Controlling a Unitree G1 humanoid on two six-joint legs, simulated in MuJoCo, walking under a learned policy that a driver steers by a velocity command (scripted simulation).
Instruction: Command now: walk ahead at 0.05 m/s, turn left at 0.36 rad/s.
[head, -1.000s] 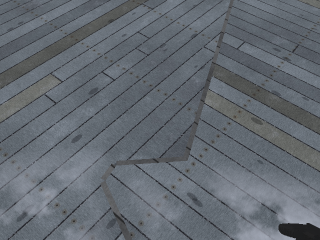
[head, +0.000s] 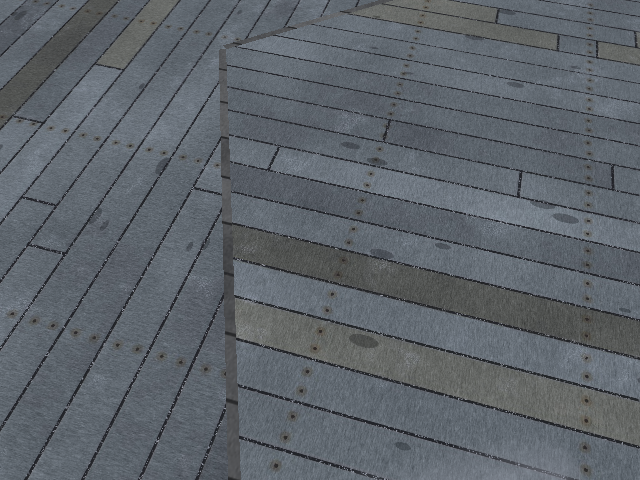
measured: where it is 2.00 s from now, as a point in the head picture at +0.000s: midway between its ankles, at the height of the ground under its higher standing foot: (218, 307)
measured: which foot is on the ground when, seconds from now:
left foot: down 0.00-0.22, up 0.24-0.68, down 0.70-1.00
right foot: up 0.00-0.20, down 0.22-0.70, up 0.72-1.00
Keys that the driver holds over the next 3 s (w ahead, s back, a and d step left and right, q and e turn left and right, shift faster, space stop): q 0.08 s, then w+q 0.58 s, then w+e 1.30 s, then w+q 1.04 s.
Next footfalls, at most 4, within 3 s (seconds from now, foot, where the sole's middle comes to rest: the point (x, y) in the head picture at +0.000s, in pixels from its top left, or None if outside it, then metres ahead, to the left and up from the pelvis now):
0.22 right None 0.07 -0.13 -0.77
0.70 left None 0.24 0.23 -0.77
1.26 right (253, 402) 0.62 0.15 -0.77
1.72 left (160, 303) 0.87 0.39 -0.77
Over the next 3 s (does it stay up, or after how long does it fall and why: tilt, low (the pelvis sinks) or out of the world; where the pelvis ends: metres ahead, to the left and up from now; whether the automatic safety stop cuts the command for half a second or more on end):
stays up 1.35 0.25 0.02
